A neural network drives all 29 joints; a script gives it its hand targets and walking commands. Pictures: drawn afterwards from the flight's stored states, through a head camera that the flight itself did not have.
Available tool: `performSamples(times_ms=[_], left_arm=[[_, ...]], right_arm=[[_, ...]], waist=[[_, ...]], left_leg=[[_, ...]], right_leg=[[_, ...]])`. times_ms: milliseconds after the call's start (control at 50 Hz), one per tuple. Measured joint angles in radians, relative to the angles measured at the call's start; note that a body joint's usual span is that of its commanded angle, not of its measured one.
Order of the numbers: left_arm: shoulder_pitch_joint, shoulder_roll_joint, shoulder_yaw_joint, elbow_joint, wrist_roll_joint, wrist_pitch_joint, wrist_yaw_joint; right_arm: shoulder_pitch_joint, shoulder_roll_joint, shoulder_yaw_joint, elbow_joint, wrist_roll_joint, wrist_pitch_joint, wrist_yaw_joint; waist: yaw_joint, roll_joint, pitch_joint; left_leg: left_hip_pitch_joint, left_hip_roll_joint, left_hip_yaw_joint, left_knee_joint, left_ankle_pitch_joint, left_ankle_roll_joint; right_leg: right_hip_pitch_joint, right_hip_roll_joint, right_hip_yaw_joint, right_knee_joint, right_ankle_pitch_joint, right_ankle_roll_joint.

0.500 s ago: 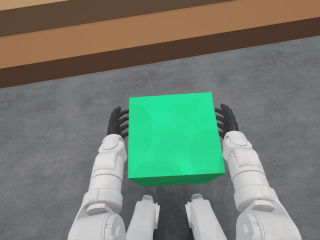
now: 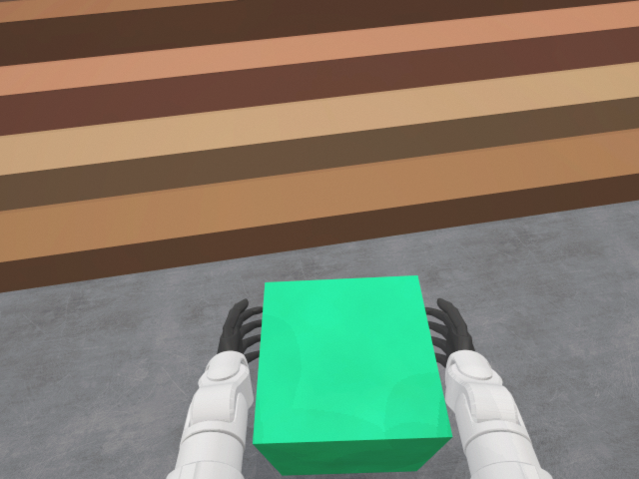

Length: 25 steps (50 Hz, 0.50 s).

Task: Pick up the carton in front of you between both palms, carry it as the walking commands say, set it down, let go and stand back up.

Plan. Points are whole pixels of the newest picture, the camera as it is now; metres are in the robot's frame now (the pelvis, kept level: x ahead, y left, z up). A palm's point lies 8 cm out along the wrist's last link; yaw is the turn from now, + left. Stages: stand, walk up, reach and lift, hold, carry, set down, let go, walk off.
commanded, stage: reach and lift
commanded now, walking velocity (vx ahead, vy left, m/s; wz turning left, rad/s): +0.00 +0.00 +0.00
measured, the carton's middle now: (345, 382) +0.30 +0.00 -0.09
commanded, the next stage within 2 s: hold in 1.26 s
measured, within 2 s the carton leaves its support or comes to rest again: neither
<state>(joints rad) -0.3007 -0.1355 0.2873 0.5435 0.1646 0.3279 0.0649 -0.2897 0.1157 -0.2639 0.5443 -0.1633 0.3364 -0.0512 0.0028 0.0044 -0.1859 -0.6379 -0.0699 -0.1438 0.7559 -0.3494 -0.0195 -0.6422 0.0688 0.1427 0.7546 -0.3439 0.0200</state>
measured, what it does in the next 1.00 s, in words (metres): stands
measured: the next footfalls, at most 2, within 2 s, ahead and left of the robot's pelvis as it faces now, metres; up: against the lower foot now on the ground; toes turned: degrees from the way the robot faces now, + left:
none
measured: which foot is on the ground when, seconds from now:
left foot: down 0.00-1.00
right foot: down 0.00-1.00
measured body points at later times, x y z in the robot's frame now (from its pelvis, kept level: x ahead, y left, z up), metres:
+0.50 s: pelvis -0.01 +0.00 +0.03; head -0.04 +0.00 +0.48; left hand +0.30 +0.15 +0.05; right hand +0.29 -0.15 +0.04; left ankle +0.01 +0.13 -0.71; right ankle +0.01 -0.13 -0.71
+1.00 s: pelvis +0.00 +0.00 +0.04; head -0.03 +0.00 +0.49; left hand +0.31 +0.15 +0.06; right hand +0.30 -0.15 +0.06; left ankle +0.01 +0.13 -0.71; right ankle +0.01 -0.13 -0.71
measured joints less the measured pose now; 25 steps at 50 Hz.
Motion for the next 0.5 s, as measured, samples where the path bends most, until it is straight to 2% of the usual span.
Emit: performSamples(times_ms=[180, 260, 380, 500], left_arm=[[0.074, -0.009, -0.033, -0.128, 0.026, 0.149, -0.02], [0.063, -0.01, -0.036, -0.149, 0.057, 0.216, -0.033], [0.009, -0.023, 0.007, -0.121, 0.116, 0.268, -0.057], [-0.021, -0.03, 0.028, -0.13, 0.128, 0.272, -0.064]], right_arm=[[0.079, 0.026, 0.029, -0.136, -0.027, 0.151, 0.009], [0.071, 0.027, 0.034, -0.161, -0.059, 0.218, 0.022], [0.019, 0.038, -0.009, -0.137, -0.114, 0.273, 0.05], [-0.012, 0.044, -0.03, -0.145, -0.127, 0.278, 0.059]], waist=[[-0.004, -0.001, 0.054], [-0.004, -0.001, 0.08], [-0.004, -0.003, 0.126], [-0.004, -0.003, 0.166]], left_leg=[[0.311, 0.016, -0.006, -0.221, 0.076, 0.006], [0.407, 0.021, -0.006, -0.281, 0.101, 0.008], [0.459, 0.021, -0.002, -0.296, 0.115, 0.008], [0.456, 0.02, 0.0, -0.285, 0.12, 0.007]], right_leg=[[0.312, -0.015, 0.005, -0.223, 0.076, -0.005], [0.409, -0.02, 0.007, -0.284, 0.102, -0.006], [0.459, -0.023, 0.007, -0.296, 0.114, -0.005], [0.455, -0.023, 0.005, -0.284, 0.119, -0.004]])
